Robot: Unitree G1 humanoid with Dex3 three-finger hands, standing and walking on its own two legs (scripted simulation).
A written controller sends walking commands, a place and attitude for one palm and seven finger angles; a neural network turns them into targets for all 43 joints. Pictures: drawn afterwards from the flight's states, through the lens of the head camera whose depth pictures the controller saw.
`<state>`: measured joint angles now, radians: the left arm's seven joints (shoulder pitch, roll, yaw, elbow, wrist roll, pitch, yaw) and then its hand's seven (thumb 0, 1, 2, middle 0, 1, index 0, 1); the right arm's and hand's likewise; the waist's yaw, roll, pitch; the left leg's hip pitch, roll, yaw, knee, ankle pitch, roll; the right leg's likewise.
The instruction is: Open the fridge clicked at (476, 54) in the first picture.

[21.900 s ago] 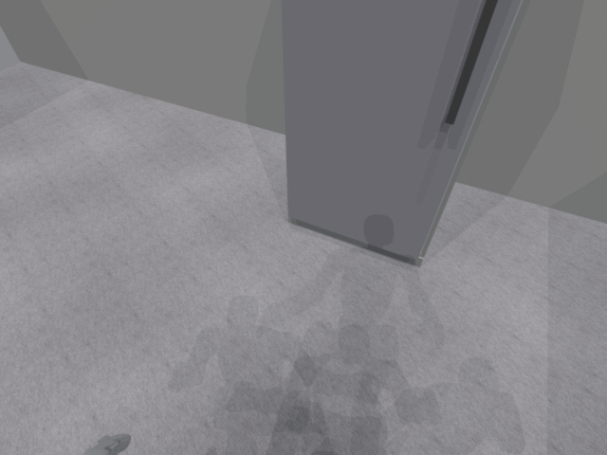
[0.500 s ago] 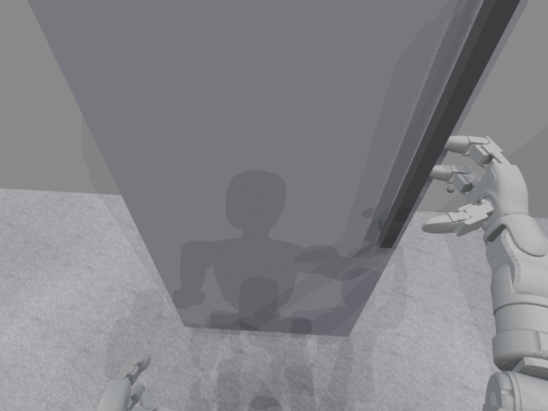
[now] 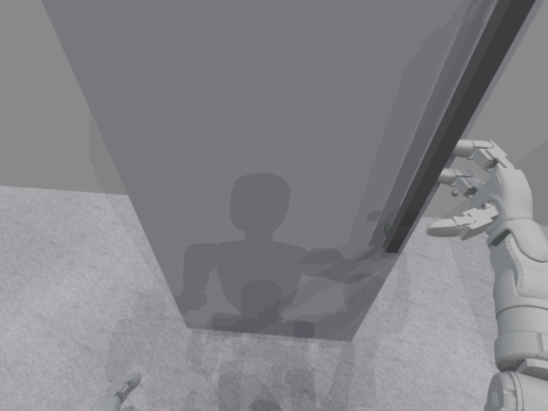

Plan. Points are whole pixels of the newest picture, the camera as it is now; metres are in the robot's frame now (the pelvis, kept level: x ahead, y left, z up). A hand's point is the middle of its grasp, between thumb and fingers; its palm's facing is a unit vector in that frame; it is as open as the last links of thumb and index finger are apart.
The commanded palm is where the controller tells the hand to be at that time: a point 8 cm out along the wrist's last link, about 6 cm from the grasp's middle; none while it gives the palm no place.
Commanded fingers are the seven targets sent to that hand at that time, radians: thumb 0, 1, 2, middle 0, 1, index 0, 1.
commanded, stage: slide the fingers in behind the handle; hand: right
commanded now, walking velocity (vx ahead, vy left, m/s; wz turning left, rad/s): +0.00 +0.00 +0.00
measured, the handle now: (434, 145) +0.45 -0.17 +0.19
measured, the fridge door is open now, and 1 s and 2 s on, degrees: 0 0 0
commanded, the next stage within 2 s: grip the handle and tug to test in 1.58 s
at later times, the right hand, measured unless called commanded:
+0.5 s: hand (434, 192) +0.40 -0.18 +0.14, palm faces -0.02 +1.00 +0.01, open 14.0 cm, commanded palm +0.37 -0.23 +0.15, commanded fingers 0.00 0.50 -0.30 0.30 1.20 0.30 1.20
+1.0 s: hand (427, 194) +0.40 -0.17 +0.14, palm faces +0.00 +1.00 +0.01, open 14.0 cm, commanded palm +0.37 -0.22 +0.15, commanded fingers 0.00 0.50 -0.30 0.30 1.20 0.30 1.20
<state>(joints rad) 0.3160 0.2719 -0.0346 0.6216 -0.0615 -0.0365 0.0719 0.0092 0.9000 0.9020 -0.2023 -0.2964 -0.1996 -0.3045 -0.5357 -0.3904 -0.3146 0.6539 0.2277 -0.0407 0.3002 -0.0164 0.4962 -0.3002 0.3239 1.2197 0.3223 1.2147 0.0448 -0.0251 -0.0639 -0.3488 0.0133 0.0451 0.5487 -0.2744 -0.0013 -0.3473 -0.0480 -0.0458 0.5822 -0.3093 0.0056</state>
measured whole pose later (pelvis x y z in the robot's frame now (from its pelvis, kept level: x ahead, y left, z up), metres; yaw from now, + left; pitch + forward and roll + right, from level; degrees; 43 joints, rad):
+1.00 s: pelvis +0.01 +0.00 +0.00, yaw +0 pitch +3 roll +0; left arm 0.27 0.25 -0.03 0.62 -0.05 -0.03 0.07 0.01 0.90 0.90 -0.20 -0.30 -0.20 -0.30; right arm -0.47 -0.29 -0.23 0.50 0.20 0.03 0.19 -0.02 0.50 -0.30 0.30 1.20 0.30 1.20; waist 0.03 -0.02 -0.05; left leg -0.30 0.01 0.05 0.52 -0.28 0.00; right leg -0.29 -0.05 -0.04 0.55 -0.30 0.01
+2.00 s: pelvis +0.01 +0.00 +0.00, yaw +0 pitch +3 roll +1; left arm 0.26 0.24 -0.04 0.63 -0.05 -0.04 0.06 0.01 0.90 0.90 -0.20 -0.30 -0.20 -0.30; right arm -0.48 -0.25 -0.19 0.48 0.19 0.02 0.15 -0.01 0.13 -0.46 0.34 1.25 0.34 1.25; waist 0.02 -0.03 -0.05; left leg -0.29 0.02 0.04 0.52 -0.27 0.00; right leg -0.29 -0.04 -0.05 0.54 -0.30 0.00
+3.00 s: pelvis +0.01 +0.00 +0.00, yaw +1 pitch +3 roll +0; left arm 0.28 0.25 -0.03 0.60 -0.05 -0.02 0.06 0.01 0.90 0.90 -0.20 -0.30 -0.20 -0.30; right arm -0.43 -0.27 -0.23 0.44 0.20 0.04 0.15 0.00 -0.72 -0.82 0.36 1.40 0.37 1.39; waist 0.04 -0.03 -0.06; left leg -0.29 0.01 0.03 0.51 -0.27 0.00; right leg -0.27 -0.05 -0.06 0.52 -0.30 0.01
